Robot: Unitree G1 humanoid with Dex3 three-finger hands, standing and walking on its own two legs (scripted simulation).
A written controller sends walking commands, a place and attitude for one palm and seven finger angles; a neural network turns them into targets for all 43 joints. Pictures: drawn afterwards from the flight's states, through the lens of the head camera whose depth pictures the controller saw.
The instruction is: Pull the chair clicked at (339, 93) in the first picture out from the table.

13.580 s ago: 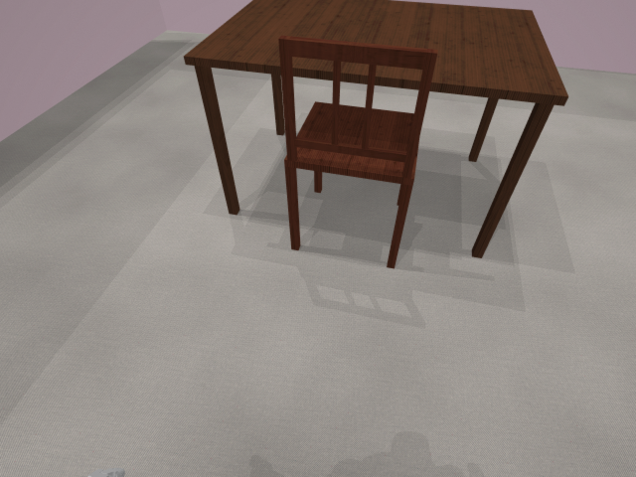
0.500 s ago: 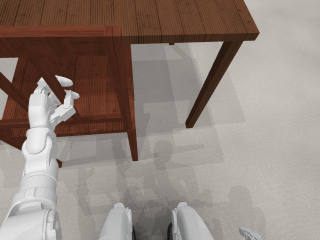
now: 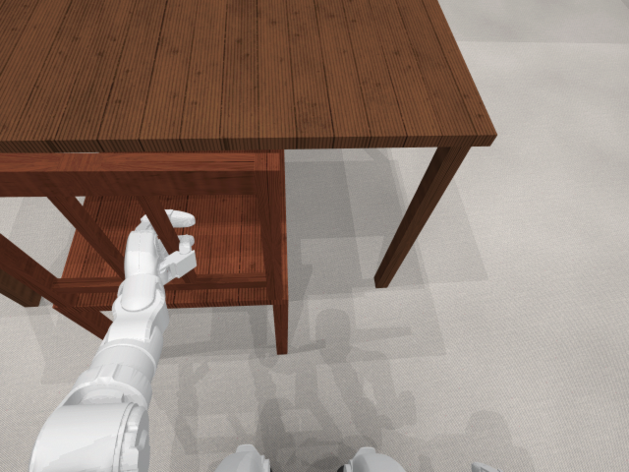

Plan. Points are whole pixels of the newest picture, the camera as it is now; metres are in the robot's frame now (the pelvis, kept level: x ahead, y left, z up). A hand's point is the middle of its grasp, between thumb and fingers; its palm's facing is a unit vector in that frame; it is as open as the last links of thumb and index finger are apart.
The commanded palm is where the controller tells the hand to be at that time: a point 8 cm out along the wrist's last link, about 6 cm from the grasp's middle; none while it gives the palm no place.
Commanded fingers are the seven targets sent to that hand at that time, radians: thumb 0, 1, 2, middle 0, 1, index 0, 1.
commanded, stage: step backward, pulling the chair out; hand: left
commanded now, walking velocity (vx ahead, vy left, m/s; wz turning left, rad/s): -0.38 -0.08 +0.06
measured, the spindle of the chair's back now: (101, 243) +0.43 +0.30 -0.05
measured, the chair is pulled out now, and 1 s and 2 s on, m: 0.05 0.21 0.32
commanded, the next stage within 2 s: none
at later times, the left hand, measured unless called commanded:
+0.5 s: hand (231, 310) +0.33 +0.10 -0.04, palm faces +0.02 -0.99 -0.16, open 4.9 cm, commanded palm +0.32 +0.16 -0.04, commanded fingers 0.00 0.90 0.90 -0.50 -1.45 -0.50 -1.45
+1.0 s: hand (232, 357) +0.26 +0.10 -0.04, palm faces +0.01 -0.98 -0.18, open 5.1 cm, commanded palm +0.27 +0.15 -0.04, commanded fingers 0.00 0.90 0.90 -0.50 -1.45 -0.50 -1.45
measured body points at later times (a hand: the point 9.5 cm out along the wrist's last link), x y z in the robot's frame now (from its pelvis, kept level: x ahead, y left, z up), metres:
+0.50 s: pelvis -0.05 -0.02 +0.02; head +0.04 -0.03 +0.46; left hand +0.32 +0.16 -0.03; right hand +0.01 -0.29 -0.11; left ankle +0.00 +0.09 -0.70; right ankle -0.01 -0.13 -0.70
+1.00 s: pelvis -0.08 -0.02 +0.02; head -0.02 -0.03 +0.46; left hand +0.26 +0.15 -0.03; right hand +0.01 -0.27 -0.12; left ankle -0.02 +0.10 -0.70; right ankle -0.01 -0.13 -0.70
